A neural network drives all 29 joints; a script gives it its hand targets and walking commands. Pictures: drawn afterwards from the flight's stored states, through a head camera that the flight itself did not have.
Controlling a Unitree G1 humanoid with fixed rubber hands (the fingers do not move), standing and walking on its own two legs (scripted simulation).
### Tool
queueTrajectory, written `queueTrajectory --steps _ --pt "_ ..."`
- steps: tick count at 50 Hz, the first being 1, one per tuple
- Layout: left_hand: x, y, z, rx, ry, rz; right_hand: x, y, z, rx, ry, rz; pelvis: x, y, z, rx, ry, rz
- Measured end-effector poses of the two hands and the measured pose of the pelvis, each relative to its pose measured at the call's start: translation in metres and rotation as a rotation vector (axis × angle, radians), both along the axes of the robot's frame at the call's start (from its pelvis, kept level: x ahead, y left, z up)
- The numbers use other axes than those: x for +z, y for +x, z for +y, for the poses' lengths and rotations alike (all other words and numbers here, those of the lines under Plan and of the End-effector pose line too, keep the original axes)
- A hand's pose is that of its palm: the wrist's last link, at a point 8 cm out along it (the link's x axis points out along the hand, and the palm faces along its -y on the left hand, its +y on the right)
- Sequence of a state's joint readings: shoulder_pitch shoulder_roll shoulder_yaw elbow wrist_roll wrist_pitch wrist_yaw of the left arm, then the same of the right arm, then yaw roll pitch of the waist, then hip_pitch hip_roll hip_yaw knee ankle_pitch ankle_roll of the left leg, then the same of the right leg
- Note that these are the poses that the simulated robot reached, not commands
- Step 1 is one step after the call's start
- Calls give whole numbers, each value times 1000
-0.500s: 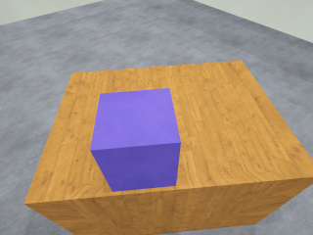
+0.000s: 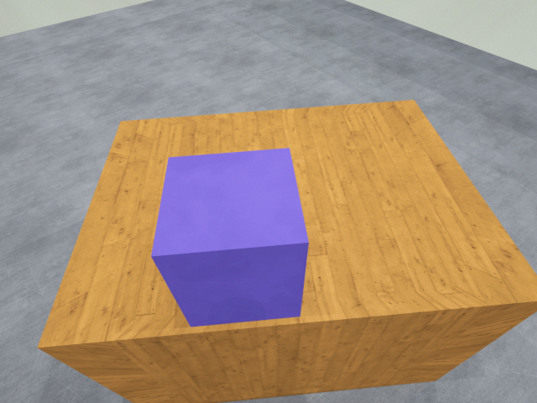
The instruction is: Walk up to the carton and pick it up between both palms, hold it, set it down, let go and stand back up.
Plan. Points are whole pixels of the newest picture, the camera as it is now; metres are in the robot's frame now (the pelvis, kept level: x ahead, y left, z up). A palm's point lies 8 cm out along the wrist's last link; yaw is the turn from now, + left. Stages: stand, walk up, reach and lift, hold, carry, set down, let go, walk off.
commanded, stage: reach and lift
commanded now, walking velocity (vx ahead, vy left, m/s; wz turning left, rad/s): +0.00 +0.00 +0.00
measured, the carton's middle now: (237, 241) +0.40 +0.06 -0.01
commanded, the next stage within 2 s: none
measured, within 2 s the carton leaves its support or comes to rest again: neither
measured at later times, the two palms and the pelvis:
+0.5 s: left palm out of the picture +0.11 +0.21 -0.11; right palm out of the picture +0.10 -0.14 -0.13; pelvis -0.04 +0.03 +0.00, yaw -3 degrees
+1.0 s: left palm out of the picture +0.12 +0.21 -0.09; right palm out of the picture +0.08 -0.16 -0.10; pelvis -0.05 +0.04 +0.00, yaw -5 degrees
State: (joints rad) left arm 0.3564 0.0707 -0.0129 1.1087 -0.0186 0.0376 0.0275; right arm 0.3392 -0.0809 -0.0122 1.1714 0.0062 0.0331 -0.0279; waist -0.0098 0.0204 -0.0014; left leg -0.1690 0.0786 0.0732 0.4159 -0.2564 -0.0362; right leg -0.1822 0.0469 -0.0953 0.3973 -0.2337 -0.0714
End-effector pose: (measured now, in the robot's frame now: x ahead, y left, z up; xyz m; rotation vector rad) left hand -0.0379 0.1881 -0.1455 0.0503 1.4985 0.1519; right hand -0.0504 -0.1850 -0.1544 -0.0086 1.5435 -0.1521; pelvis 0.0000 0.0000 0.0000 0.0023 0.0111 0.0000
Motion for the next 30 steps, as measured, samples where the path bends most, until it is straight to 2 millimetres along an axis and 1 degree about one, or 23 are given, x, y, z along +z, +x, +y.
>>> queueTrajectory --steps 1,2,3,4,5,6,7,9,10,11,12,13,14,15,17,18,20,23,25,26,28,30 --pt "-4 7 9 -3 29 47 -3 13 -4 -36 4 -4 -3 -6 -1 -1 6 22" --pt "-9 19 23 -14 63 65 -5 24 -18 -64 -13 0 -8 -14 -2 5 11 34" --pt "-13 36 38 -18 102 82 -6 41 -32 -68 -36 -8 -12 -22 -3 10 16 40" --pt "-17 57 50 -8 134 85 -6 63 -45 -62 -59 -29 -17 -29 -4 15 19 49" --pt "-19 83 60 11 154 63 -5 87 -55 -50 -79 -63 -21 -35 -5 20 19 64" --pt "-20 111 66 29 157 23 -3 114 -62 -33 -92 -105 -26 -40 -5 26 16 83" --pt "-18 141 68 41 140 -31 0 140 -64 -14 -92 -150 -31 -43 -5 34 11 106" --pt "-10 195 61 42 61 -153 7 186 -54 8 -63 -226 -38 -46 -4 51 -3 164" --pt "-6 216 53 30 11 -207 9 202 -44 9 -40 -251 -41 -46 -3 58 -12 193" --pt "-1 233 44 9 -37 -249 12 214 -32 4 -14 -268 -42 -44 -2 62 -21 216" --pt "4 244 33 -19 -78 -278 14 221 -17 -4 11 -281 -41 -42 0 63 -28 231" --pt "9 250 23 -54 -111 -293 17 224 -2 -14 34 -292 -38 -40 1 62 -33 236" --pt "15 251 12 -92 -134 -296 20 223 13 -23 53 -300 -34 -37 3 55 -36 233" --pt "20 247 3 -128 -147 -288 22 218 27 -31 66 -302 -28 -34 5 45 -34 225" --pt "31 231 -9 -186 -141 -255 26 201 50 -71 90 -302 -16 -29 10 15 -20 192" --pt "36 221 -12 -210 -121 -238 27 193 58 -103 104 -316 -11 -28 12 -3 -14 165" --pt "42 197 -9 -226 -69 -194 25 178 64 -129 99 -344 -6 -30 19 -34 -14 116" --pt "44 164 8 -180 -23 -160 24 159 58 -72 50 -381 -1 -36 25 -52 -7 67" --pt "38 148 24 -142 6 -164 24 151 45 -15 11 -398 -1 -41 26 -54 0 61" --pt "34 143 33 -128 18 -167 24 149 37 5 -7 -400 -2 -45 27 -54 3 67" --pt "25 143 47 -110 39 -182 24 149 20 16 -43 -402 -6 -50 27 -51 8 90" --pt "21 154 55 -96 54 -231 26 154 3 9 -74 -417 -11 -55 27 -48 11 123"
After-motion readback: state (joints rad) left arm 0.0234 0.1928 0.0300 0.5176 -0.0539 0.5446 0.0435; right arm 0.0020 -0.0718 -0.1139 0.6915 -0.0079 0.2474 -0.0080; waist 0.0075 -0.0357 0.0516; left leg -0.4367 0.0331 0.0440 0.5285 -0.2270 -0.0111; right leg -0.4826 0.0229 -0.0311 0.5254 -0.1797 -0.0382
